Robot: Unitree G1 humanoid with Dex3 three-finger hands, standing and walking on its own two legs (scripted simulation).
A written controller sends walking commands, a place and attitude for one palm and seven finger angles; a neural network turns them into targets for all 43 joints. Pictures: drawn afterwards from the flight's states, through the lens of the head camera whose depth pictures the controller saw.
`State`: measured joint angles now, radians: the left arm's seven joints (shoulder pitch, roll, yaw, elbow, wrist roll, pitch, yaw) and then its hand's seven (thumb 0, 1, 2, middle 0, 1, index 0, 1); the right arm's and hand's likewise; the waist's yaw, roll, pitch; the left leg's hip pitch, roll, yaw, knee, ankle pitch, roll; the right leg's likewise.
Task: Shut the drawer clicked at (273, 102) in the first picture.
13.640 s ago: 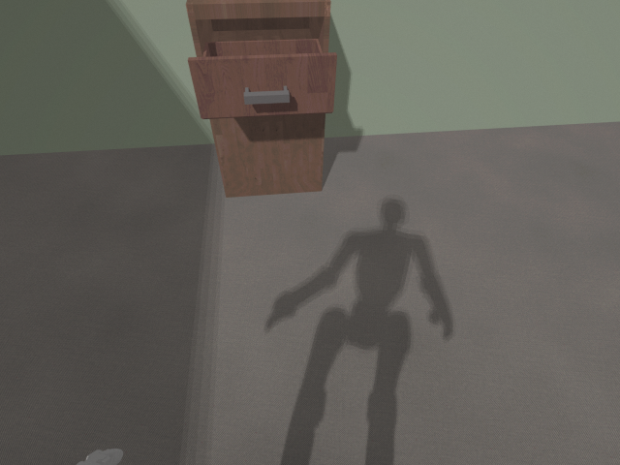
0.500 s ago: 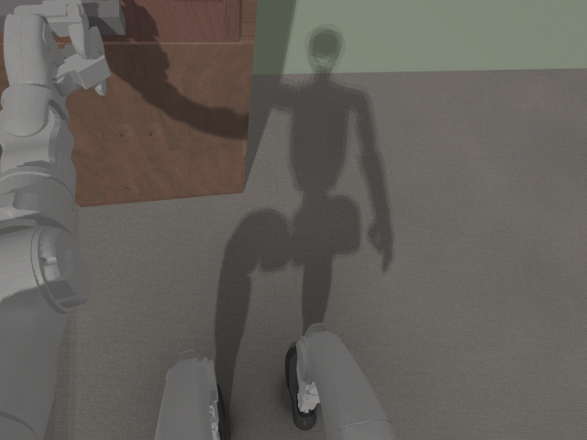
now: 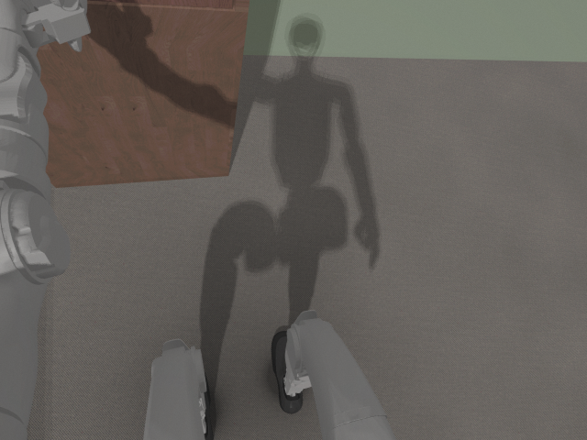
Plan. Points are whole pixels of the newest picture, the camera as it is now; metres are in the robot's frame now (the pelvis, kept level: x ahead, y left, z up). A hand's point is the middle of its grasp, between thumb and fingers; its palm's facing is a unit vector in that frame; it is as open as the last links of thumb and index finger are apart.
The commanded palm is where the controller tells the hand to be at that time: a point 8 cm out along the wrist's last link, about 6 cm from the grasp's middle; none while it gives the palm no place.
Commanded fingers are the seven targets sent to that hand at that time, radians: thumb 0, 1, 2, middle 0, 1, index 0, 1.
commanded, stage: pull the fist back off the drawer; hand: left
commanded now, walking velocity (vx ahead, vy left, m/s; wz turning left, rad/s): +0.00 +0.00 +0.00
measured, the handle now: out of the picture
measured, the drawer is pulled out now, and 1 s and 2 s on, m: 0.00 0.00 0.00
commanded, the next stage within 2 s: draw the hand back to the body in 0.48 s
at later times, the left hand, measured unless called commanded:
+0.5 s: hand (88, 21) +0.59 +0.15 +0.07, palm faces +0.02 -1.00 -0.04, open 3.2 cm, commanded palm +0.56 +0.18 +0.08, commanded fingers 0.00 0.90 0.90 -1.40 -1.60 -1.40 -1.60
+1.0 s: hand out of the picture +0.46 +0.18 +0.16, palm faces +0.02 -1.00 -0.04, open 3.3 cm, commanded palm +0.42 +0.22 +0.17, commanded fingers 0.00 0.90 0.90 -1.40 -1.60 -1.40 -1.60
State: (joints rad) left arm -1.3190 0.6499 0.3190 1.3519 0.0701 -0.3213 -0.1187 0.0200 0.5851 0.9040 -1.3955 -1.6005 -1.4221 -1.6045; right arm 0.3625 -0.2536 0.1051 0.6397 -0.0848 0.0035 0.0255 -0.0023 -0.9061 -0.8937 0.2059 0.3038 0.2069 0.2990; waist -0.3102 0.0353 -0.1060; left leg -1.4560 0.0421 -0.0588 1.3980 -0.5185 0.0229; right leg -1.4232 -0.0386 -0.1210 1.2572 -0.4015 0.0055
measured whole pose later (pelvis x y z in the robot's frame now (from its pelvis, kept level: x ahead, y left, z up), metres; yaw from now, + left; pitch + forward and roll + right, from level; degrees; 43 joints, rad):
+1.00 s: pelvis +0.09 -0.01 +0.10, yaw +1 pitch +17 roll -2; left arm -0.29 0.28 0.20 0.49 -0.19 -0.33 -0.17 0.02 0.90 0.90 -1.40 -1.60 -1.40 -1.60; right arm 0.29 -0.25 0.01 0.54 0.03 0.04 0.01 0.00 -0.91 -0.89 0.20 0.30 0.21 0.30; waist -0.06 0.03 -0.13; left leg -0.73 0.04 0.00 0.93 -0.50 0.01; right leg -0.75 -0.02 -0.07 0.86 -0.41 0.01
